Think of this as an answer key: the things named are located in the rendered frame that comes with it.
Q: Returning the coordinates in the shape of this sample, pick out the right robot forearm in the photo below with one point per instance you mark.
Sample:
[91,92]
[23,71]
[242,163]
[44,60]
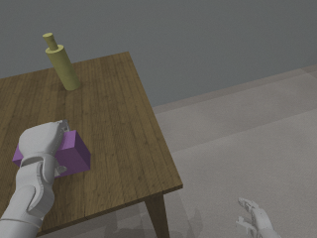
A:
[267,233]

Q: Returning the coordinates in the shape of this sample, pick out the robot left hand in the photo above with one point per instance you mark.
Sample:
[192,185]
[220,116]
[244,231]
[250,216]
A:
[45,138]

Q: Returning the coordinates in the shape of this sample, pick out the table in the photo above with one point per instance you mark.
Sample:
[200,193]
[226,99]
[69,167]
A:
[129,159]

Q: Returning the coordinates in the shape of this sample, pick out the robot right hand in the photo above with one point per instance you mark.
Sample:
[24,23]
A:
[250,227]

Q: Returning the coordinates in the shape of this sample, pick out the left robot forearm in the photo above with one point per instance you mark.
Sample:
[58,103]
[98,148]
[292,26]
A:
[33,197]

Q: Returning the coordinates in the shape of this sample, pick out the sponge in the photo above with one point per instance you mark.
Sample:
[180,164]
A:
[71,153]

